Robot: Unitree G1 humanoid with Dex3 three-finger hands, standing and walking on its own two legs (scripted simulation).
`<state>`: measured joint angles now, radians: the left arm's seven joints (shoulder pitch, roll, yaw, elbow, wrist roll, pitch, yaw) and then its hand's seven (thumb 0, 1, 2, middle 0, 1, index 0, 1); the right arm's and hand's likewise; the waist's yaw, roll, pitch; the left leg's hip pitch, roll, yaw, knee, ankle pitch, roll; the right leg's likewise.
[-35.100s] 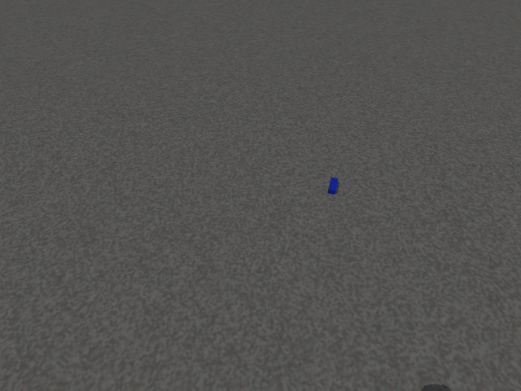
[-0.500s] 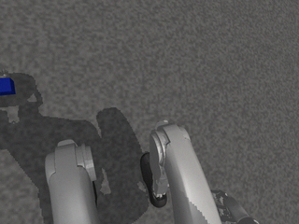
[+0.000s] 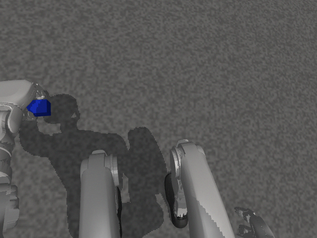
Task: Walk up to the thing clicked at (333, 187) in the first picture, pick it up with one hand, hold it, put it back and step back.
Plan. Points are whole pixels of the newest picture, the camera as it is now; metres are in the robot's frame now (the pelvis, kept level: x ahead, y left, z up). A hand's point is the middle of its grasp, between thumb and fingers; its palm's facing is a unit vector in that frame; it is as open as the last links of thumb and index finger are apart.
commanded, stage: lift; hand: left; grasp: from above
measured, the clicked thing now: (30, 108) +0.45 +0.32 -0.16
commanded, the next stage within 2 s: hold in 1.24 s
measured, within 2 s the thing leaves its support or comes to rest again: neither
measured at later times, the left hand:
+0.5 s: hand out of the picture +0.37 +0.28 +0.09, palm faces -0.44 -0.11 -0.89, open 6.6 cm
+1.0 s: hand out of the picture +0.35 +0.25 +0.23, palm faces -0.44 -0.10 -0.90, open 6.6 cm
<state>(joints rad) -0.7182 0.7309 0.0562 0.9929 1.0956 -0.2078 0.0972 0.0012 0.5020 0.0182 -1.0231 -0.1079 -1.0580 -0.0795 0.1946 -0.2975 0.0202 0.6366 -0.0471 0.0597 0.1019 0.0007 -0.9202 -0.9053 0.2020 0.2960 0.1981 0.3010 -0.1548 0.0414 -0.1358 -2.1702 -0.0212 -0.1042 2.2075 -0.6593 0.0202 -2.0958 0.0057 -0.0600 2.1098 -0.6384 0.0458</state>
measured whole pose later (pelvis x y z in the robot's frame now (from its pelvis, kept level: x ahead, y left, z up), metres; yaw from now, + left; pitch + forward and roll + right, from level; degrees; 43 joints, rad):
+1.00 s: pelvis +0.05 -0.01 +0.30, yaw +4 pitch +14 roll -2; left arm -0.33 0.43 -0.16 0.80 1.01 -0.04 0.13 0.00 0.52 0.00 -1.01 -0.13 -1.05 -0.09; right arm 0.25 -0.25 -0.03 0.73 0.04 -0.03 -0.05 0.01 -0.91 -0.90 0.20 0.30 0.20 0.30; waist -0.06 0.04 -0.12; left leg -0.88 0.03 -0.02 1.09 -0.45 0.00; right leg -0.87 0.02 0.01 1.05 -0.42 0.02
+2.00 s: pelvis +0.09 -0.01 +0.37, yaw +4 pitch +4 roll +0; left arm -0.26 0.41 -0.21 0.67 0.99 -0.03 -0.01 0.00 0.50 0.01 -1.03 -0.11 -1.07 -0.07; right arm 0.23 -0.25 -0.04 0.68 0.06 0.05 -0.05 0.01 -0.90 -0.90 0.20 0.30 0.20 0.30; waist -0.01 0.04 -0.05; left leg -0.39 0.01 0.02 0.64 -0.32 0.00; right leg -0.41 0.00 0.04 0.63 -0.30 0.02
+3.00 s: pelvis +0.07 -0.01 +0.38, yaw +3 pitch +0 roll +0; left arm -0.23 0.42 -0.22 0.61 0.97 -0.04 -0.06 0.00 0.51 0.02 -1.00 -0.15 -1.03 -0.11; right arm 0.18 -0.25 -0.02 0.67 0.07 0.06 -0.07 0.01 -0.91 -0.90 0.20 0.30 0.20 0.30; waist 0.01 0.04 0.00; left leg -0.26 0.01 0.02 0.50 -0.24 0.00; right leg -0.29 0.00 0.05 0.51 -0.23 0.01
